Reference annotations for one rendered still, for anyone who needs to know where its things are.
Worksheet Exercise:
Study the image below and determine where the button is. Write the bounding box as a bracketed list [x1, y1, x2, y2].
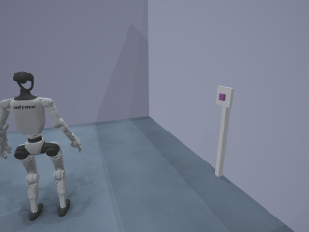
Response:
[219, 93, 226, 101]

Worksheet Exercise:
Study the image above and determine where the right robot thigh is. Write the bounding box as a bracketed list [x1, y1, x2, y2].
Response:
[43, 141, 65, 181]

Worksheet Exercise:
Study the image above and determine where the panel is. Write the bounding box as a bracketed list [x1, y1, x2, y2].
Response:
[215, 86, 234, 177]

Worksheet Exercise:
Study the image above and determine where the robot left upper arm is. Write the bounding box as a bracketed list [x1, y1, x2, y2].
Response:
[0, 98, 12, 131]

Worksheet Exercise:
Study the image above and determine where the robot right forearm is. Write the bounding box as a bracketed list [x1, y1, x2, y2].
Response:
[59, 118, 77, 142]

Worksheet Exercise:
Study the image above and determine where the right robot hand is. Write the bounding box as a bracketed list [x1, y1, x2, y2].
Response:
[70, 137, 82, 153]

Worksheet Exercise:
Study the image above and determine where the robot right upper arm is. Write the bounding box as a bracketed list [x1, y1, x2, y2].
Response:
[39, 97, 63, 128]

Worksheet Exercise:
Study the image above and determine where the left robot hand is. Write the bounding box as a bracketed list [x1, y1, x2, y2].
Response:
[0, 143, 12, 159]

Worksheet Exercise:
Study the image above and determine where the humanoid robot head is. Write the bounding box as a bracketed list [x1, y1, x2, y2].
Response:
[13, 71, 36, 101]

